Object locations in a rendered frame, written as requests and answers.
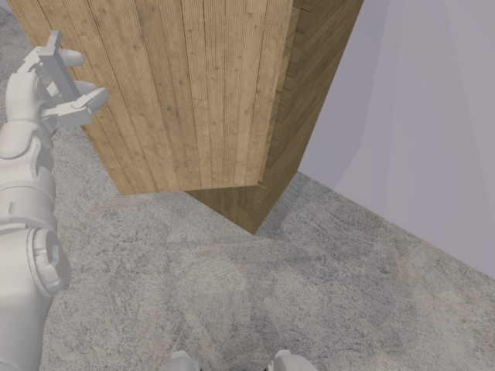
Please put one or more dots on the right robot thigh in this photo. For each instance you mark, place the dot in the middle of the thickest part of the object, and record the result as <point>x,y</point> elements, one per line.
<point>290,362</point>

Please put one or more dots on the left robot hand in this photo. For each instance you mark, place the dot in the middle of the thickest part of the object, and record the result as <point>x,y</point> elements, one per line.
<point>27,99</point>

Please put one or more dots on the robot left shin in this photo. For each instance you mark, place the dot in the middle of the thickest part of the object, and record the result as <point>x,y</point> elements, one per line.
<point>178,354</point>

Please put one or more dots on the robot left upper arm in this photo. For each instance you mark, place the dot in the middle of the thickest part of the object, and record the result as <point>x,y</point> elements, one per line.
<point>33,269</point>

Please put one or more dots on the robot left forearm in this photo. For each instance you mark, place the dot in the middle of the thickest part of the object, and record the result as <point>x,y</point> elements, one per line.
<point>27,186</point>

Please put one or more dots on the handle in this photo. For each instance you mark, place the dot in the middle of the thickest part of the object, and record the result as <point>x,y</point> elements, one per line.
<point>56,68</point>

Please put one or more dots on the cupboard door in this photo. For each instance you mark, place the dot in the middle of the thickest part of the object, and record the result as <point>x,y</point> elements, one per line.
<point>191,84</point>

